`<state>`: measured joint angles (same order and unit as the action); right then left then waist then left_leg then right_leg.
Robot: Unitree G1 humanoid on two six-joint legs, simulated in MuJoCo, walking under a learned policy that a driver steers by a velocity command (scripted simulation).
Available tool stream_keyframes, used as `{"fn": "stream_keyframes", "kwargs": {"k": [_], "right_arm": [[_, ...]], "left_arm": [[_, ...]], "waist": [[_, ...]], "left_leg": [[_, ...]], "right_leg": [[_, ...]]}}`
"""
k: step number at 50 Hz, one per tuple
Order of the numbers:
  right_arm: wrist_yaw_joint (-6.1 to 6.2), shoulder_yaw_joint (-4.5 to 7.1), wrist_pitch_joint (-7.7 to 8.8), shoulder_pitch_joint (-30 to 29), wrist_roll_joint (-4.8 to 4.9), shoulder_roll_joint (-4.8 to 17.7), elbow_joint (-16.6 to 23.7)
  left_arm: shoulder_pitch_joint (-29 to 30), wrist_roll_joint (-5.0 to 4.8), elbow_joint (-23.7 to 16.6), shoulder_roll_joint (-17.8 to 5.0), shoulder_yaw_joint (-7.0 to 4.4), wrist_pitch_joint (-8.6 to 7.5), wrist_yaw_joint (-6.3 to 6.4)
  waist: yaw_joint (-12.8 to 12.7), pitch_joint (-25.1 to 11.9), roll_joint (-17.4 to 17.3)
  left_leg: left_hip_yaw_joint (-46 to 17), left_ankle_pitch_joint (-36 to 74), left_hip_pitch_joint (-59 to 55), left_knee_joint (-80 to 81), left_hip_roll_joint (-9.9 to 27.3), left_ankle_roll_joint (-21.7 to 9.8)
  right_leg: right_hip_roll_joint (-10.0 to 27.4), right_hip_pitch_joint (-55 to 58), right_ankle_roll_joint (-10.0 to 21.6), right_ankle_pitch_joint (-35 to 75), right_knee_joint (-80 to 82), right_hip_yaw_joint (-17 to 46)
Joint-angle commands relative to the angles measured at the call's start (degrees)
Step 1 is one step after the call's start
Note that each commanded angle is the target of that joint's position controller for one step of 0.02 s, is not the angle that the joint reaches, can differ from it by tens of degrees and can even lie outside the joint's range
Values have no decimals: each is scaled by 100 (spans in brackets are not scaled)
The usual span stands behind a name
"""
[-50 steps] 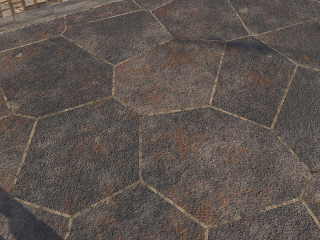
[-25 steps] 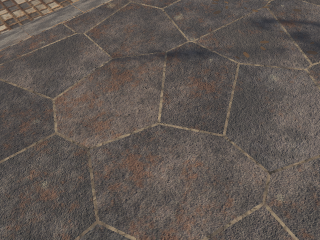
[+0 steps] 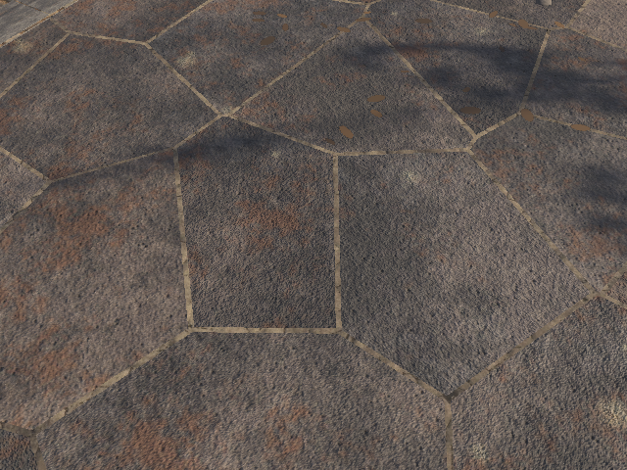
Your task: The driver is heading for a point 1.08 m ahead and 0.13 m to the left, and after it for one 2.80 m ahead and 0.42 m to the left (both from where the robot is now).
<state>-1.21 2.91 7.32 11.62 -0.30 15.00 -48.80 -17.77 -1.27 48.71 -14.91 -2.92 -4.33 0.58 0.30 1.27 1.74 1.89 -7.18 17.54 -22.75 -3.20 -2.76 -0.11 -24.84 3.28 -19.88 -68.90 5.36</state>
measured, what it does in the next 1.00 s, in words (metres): walks ahead, turning left: right foot, then left foot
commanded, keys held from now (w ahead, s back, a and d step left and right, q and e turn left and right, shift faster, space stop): w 0.02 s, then no key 0.26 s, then q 0.36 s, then w+q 0.20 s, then w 0.14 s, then w+e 0.02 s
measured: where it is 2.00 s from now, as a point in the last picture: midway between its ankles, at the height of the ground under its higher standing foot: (288, 321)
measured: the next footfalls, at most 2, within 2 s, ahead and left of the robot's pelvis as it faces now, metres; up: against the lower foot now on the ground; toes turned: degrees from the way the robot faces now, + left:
right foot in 0.30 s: +0.30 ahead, -0.14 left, +0.00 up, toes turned -1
left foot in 0.76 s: +0.18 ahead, +0.08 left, +0.00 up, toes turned +16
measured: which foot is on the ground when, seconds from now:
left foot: down 0.00-0.30, up 0.32-0.74, down 0.76-1.00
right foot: up 0.00-0.28, down 0.30-0.76, up 0.78-1.00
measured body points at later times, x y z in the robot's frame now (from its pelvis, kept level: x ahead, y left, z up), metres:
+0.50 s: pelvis +0.17 -0.05 +0.00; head +0.20 -0.07 +0.45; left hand +0.32 +0.20 -0.10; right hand +0.26 -0.32 -0.15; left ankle +0.14 +0.10 -0.67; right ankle +0.26 -0.14 -0.74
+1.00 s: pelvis +0.23 +0.02 +0.02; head +0.24 +0.06 +0.46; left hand +0.32 +0.33 -0.10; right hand +0.32 -0.24 -0.09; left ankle +0.15 +0.07 -0.74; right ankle +0.41 -0.13 -0.66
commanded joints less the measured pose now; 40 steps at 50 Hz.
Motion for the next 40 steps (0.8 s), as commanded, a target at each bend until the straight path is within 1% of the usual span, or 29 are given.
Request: {"fn": "stream_keyframes", "kwargs": {"k": [1,2,3,5,6,8,10,12,13,14,15,16,17,18,19,20,21,22,23,26,29,32,33,35,36,37,38,39,40], "right_arm": [[-23,62,71,163,-1,410,141],[-20,76,82,204,17,500,90],[-7,94,81,249,11,616,43],[38,114,19,284,-3,756,-13],[58,111,-24,290,12,793,-27],[80,98,-93,507,60,862,-117],[94,76,-162,659,100,876,-222],[117,70,-217,562,146,898,-257],[132,63,-240,446,176,893,-250],[140,33,-249,509,158,802,-263],[140,-44,-219,750,51,611,-257],[118,-229,-184,1480,-44,54,-359],[118,-258,-254,1722,56,70,-485],[129,-121,-363,1463,146,554,-426],[184,-40,-478,1011,174,709,-285],[255,11,-603,787,146,719,-231],[324,53,-734,773,119,691,-208],[369,64,-829,836,100,595,-194],[396,81,-884,891,89,520,-172],[427,140,-960,706,93,439,35],[370,128,-979,339,77,352,295],[280,146,-982,202,89,400,460],[243,163,-980,249,101,430,481],[159,208,-975,449,116,490,462],[121,242,-978,738,113,509,347],[111,297,-982,1122,110,552,145],[141,364,-964,1599,139,667,-49],[206,404,-910,1808,126,1055,21],[131,430,-694,1619,-27,1449,289]], "left_arm": [[-182,24,-380,-194,-51,-57,-16],[-38,46,-450,-148,-26,-42,-6],[160,98,-553,-125,-1,-40,8],[423,158,-661,-55,60,-63,0],[540,151,-677,-24,86,-73,-19],[873,114,-731,-71,93,-71,-55],[1117,105,-826,-184,68,-48,-79],[1174,140,-903,-342,14,-52,-103],[982,181,-844,-415,-28,-63,-105],[691,230,-710,-558,-99,-65,-80],[337,291,-669,-929,-199,-78,-24],[54,413,-691,-1060,-185,-13,21],[-179,343,-618,-648,-85,50,-18],[27,219,-649,-560,-64,79,-65],[382,160,-718,-646,-92,94,-56],[719,165,-763,-661,-87,95,-35],[1037,202,-793,-620,-77,99,-6],[1207,258,-780,-664,-99,108,12],[1255,285,-752,-648,-109,115,36],[1191,271,-623,-608,-128,137,157],[1187,224,-540,-725,-184,209,271],[1210,180,-486,-880,-246,287,292],[1180,129,-463,-954,-279,302,273],[1272,-17,-449,-1099,-335,320,225],[1382,-79,-458,-1086,-334,332,206],[1416,-82,-450,-909,-297,339,189],[1494,-29,-468,-603,-234,344,141],[1584,109,-580,-81,-106,311,17],[2077,33,-910,-371,-193,160,-19]], "waist": [[-105,-263,-527],[-112,-109,-504],[-109,-27,-457],[-88,-113,-437],[-52,-182,-498],[105,-307,-612],[163,-369,-695],[54,-426,-758],[-101,-511,-698],[-182,-638,-572],[-219,-971,-133],[-55,-1628,906],[-165,-2134,1290],[-179,-1767,846],[-135,-1324,524],[-53,-1017,330],[105,-834,373],[194,-703,497],[222,-655,552],[155,-602,567],[44,-652,511],[-16,-705,524],[-9,-770,541],[145,-747,599],[313,-707,530],[439,-654,347],[579,-428,-325],[465,-123,-1726],[526,140,-1789]], "left_leg": [[-1745,230,-905,1412,1553,-1116],[-1560,881,-767,1473,1583,-1174],[-1356,1726,-685,1465,1616,-1221],[-826,2945,-611,1305,1493,-1129],[-558,3179,-534,1229,1356,-1021],[-356,3138,-587,1102,1241,-871],[-414,2876,-835,880,1325,-762],[-539,2597,-1037,503,1426,-603],[-541,2331,-1052,201,1358,-478],[-504,2207,-1027,-245,1136,-341],[-349,1361,-561,-1059,784,-85],[-127,-1379,724,-2477,277,254],[-539,-3217,949,-3409,263,403],[-740,-3318,1194,-3929,382,448],[-651,-3057,1511,-4219,475,484],[-655,-2679,1546,-4242,592,537],[-656,-2323,1293,-4162,692,596],[-514,-2038,1024,-4185,643,650],[-414,-1874,912,-4195,613,672],[-322,-1575,1022,-3893,658,631],[-239,-1433,989,-3252,754,573],[-35,-1443,653,-2652,704,464],[47,-1468,497,-2423,678,377],[248,-1326,-18,-1738,584,102],[420,-1117,-496,-1210,467,-75],[515,-1226,-1013,-842,281,-253],[-180,-1872,-1495,-128,574,-566],[-2408,-2375,-1931,423,1954,-1079],[-4346,-3906,-1480,1531,2490,-1777]], "right_leg": [[640,-1001,-14,311,296,65],[670,-1069,-79,338,607,-21],[674,-1114,-167,429,966,-105],[618,-888,-279,967,1778,-267],[531,-636,-294,1329,2208,-380],[322,-263,-322,1992,2832,-522],[225,-87,-271,2190,3265,-450],[167,143,-119,2116,3684,-370],[100,510,-28,2330,4064,-409],[15,1020,72,2640,4371,-487],[642,1985,297,4711,4285,27],[1944,3508,1126,6583,3934,1193],[2415,3481,1586,6306,4160,1842],[2213,2953,1456,5090,4364,1696],[2052,2496,1252,4001,4605,1471],[1924,1931,1129,3169,4889,1219],[1782,1359,1032,2581,5151,918],[1651,886,1015,2307,5330,626],[1578,676,1044,2115,5433,381],[1612,703,1120,1664,5576,23],[1738,945,1134,1414,5602,-141],[1847,1063,1098,1353,5538,-303],[1892,1077,1039,884,5581,-307],[1907,865,821,-343,5648,-323],[1829,605,647,-897,5544,-449],[1594,271,407,-1296,5144,-706],[1167,-418,47,-1523,3877,-1229],[504,-2017,-380,-1728,1512,-1627],[35,-2968,-300,-1369,1133,-517]]}}
Keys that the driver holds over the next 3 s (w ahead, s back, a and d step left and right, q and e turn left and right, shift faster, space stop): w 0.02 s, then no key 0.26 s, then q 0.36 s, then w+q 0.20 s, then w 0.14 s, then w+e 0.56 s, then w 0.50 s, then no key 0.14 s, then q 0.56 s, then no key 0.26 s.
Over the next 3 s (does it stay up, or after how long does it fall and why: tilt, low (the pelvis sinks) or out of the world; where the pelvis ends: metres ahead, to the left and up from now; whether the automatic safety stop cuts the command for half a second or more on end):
stays up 1.01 0.12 0.00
